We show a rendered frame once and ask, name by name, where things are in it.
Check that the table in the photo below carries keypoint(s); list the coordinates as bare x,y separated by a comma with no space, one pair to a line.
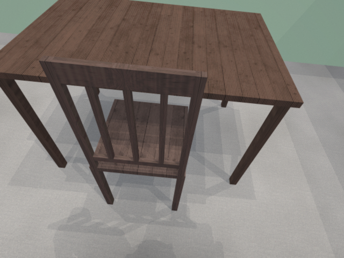
235,48

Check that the chair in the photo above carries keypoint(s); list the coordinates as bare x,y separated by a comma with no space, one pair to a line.
138,138

